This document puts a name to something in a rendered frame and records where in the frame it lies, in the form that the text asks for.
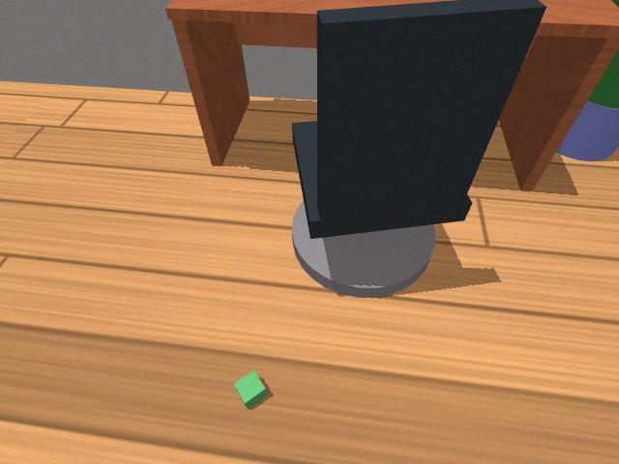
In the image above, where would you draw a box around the small box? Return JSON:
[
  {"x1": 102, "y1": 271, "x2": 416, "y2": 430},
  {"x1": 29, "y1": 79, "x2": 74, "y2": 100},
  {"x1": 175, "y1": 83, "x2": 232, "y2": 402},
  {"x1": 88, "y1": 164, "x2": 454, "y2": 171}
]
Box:
[{"x1": 233, "y1": 371, "x2": 268, "y2": 409}]

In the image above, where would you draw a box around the office chair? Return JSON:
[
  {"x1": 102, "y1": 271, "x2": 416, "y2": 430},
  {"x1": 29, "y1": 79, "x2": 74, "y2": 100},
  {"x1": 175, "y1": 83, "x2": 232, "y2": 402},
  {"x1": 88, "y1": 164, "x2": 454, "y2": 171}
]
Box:
[{"x1": 292, "y1": 0, "x2": 546, "y2": 298}]

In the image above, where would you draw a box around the desk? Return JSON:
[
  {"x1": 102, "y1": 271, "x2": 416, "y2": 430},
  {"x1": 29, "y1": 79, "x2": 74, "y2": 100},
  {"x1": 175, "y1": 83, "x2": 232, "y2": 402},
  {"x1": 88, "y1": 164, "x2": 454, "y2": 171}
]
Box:
[{"x1": 165, "y1": 0, "x2": 619, "y2": 191}]

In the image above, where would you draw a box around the potted plant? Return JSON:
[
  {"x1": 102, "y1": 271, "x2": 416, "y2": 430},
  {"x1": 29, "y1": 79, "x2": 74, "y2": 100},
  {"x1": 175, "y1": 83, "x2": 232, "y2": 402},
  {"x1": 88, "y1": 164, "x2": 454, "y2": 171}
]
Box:
[{"x1": 556, "y1": 0, "x2": 619, "y2": 161}]

